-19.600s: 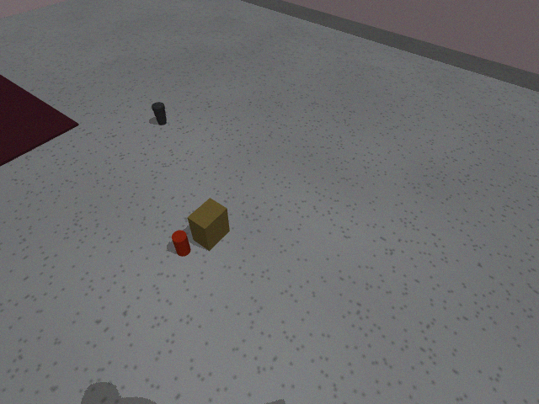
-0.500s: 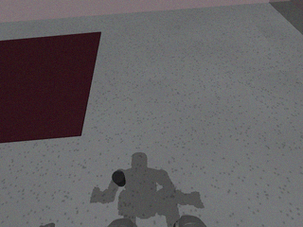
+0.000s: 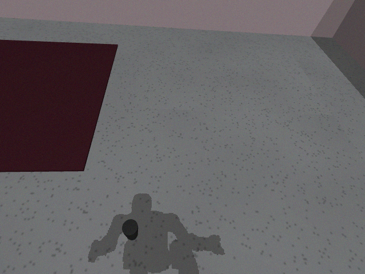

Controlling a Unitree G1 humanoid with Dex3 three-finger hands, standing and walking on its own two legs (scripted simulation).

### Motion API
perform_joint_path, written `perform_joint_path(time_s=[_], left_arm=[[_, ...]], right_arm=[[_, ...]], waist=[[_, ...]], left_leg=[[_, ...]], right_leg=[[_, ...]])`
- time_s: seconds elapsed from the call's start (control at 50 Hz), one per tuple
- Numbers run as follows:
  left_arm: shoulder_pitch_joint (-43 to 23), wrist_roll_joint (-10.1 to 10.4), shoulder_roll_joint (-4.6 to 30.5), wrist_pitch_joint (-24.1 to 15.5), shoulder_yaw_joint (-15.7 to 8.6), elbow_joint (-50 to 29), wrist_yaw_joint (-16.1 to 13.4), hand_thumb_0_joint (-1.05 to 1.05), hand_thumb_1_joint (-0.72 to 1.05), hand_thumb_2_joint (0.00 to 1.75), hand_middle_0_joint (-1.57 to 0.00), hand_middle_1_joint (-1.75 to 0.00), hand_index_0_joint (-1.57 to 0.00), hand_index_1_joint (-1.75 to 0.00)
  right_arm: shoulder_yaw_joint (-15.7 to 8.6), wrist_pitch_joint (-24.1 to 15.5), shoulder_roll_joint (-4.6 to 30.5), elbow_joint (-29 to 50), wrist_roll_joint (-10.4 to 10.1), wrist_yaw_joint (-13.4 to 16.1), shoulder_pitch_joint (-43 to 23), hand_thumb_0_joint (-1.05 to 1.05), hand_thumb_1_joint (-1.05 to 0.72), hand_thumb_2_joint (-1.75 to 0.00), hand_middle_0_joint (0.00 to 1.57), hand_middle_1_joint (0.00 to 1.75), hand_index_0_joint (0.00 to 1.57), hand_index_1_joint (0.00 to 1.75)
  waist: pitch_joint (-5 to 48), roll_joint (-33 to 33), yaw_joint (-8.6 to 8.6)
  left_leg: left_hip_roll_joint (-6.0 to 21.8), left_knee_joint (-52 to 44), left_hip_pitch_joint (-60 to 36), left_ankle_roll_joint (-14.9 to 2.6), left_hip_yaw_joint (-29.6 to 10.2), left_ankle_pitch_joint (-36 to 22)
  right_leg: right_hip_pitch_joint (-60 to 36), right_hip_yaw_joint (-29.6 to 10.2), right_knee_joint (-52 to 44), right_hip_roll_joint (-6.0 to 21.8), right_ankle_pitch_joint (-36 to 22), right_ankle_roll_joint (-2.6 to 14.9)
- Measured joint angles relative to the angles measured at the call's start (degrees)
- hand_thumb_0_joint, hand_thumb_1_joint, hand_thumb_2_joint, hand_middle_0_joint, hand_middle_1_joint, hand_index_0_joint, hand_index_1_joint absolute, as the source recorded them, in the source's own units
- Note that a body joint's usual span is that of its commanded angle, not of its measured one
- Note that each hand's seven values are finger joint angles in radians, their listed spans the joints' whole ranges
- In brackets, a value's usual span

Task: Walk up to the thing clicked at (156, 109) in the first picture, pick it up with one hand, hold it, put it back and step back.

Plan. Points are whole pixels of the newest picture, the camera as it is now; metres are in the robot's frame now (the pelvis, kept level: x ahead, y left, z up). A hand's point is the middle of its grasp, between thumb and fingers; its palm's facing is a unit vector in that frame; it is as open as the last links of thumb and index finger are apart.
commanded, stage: walk up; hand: left
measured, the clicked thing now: (131, 231) +0.42 +0.21 -0.70
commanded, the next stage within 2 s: stand in 1.22 s
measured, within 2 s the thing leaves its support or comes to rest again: neither
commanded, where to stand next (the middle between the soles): +0.07 +0.00 m, yaw +0 degrees
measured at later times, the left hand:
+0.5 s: hand out of the picture +0.10 +0.25 -0.14, palm faces +0.01 -0.94 -0.35, open 7.4 cm
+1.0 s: hand out of the picture +0.12 +0.24 -0.14, palm faces -0.02 -0.94 -0.33, open 7.4 cm
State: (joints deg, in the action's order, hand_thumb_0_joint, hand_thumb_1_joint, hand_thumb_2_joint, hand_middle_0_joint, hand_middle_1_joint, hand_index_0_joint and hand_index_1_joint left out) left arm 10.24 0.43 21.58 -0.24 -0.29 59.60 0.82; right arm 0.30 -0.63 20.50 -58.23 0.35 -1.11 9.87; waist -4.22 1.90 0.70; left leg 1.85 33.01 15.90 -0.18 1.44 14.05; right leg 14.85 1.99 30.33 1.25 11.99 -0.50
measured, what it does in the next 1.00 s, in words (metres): stands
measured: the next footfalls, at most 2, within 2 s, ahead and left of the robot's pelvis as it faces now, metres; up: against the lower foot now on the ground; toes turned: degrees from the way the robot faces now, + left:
none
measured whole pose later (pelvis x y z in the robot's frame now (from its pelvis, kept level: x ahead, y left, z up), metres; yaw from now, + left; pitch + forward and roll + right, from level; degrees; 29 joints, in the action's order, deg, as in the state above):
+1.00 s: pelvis +0.03 +0.00 +0.02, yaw +0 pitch -2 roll +0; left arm 4.4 -0.3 19.5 -0.4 -0.4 66.8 0.6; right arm 0.1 -0.5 19.8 -67.0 0.3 -0.6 6.1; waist -2.5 -0.1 -0.5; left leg 1.2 18.7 7.2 0.3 2.2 9.3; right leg 7.3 1.6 18.2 1.5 8.7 -1.0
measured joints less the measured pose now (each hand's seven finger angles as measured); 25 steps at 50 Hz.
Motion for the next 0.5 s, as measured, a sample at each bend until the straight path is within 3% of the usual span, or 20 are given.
perform_joint_path(time_s=[0.28, 0.5], left_arm=[[-2.36, -0.02, -1.18, -0.96, 0.75, 5.77, -0.06, 0.01, 0.91, 0.89, -0.2, -0.3, -0.2, -0.3], [-5.24, -0.39, -1.84, -0.96, 0.52, 6.63, -0.29, 0.01, 0.91, 0.89, -0.2, -0.3, -0.2, -0.3]], right_arm=[[0.32, -0.24, -0.18, -3.66, -0.82, 0.24, -6.46, 0.01, -0.9, -0.9, 0.21, 0.3, 0.21, 0.3], [-0.18, 0.26, 0.12, -6.94, -0.43, 0.29, -6.91, 0.01, -0.91, -0.9, 0.21, 0.3, 0.2, 0.3]], waist=[[1.29, -3.59, 1.31], [1.76, -3.03, 0.41]], left_leg=[[-0.6, -9.08, -5.59, 0.49, -0.32, -3.11], [-0.52, -13.3, -8.02, 0.84, -0.01, -4.83]], right_leg=[[-5.08, 0.56, -7.41, 0.37, -1.57, -0.23], [-6.92, 0.33, -10.62, 0.19, -2.83, -0.04]])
